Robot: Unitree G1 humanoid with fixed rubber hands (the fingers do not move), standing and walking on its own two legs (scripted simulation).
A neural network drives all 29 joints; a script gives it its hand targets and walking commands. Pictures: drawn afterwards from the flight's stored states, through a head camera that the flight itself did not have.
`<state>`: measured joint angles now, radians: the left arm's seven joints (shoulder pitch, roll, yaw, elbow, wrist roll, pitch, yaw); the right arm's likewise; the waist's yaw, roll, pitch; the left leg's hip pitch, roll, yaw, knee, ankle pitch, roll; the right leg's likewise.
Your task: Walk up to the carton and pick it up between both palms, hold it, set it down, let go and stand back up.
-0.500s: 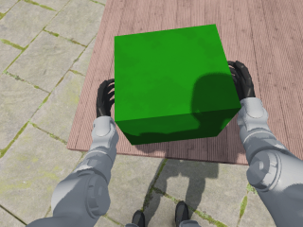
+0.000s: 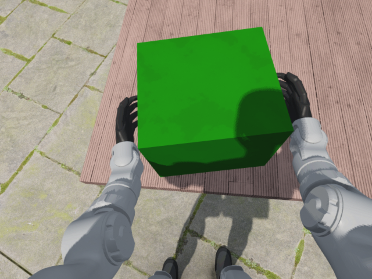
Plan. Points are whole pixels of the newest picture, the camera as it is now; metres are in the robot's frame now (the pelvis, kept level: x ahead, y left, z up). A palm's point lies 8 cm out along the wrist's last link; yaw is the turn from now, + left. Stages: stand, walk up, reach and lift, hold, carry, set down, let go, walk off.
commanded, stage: set down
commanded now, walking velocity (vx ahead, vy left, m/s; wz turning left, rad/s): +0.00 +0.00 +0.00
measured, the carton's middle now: (206, 109) +0.50 -0.01 -0.06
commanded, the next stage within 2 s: none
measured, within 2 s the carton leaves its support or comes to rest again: neither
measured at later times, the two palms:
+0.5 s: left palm (126, 133) +0.42 +0.17 -0.02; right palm (297, 111) +0.47 -0.20 +0.00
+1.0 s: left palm (127, 133) +0.43 +0.17 -0.04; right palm (295, 110) +0.48 -0.21 -0.03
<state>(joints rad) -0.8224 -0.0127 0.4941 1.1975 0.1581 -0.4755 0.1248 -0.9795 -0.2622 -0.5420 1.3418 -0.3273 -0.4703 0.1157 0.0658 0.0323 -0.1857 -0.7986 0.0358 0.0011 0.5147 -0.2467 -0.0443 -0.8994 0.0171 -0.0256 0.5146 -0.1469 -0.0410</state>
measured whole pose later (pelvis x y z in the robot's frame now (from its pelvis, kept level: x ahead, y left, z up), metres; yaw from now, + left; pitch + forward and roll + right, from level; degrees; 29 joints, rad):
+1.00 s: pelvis -0.01 -0.01 -0.04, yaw -1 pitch +39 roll +3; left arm -1.04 0.11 0.08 1.53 -0.21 -0.47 0.14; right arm -1.13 -0.40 0.11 1.60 0.26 -0.47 0.10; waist 0.13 -0.03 -0.34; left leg -1.11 0.05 0.02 0.79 -0.36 -0.07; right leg -1.23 0.03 -0.01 0.80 -0.24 -0.05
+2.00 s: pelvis -0.02 -0.01 -0.02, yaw -1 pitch +29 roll +0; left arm -0.50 0.08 -0.04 0.90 -0.18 -0.33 0.16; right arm -0.70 -0.56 0.18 1.38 0.53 -0.54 0.24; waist 0.11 0.00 -0.23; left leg -0.90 0.06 -0.02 0.73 -0.34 -0.07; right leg -0.98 0.04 -0.04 0.69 -0.21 -0.06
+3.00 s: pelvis +0.01 +0.00 +0.01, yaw +0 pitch +8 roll +1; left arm 0.16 0.05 -0.07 0.48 -0.08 -0.37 0.20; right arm 0.05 -0.54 0.13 0.98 0.57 -0.64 0.33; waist 0.04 0.01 -0.07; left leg -0.36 0.03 0.00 0.59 -0.36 -0.05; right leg -0.48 0.02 -0.03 0.63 -0.28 -0.04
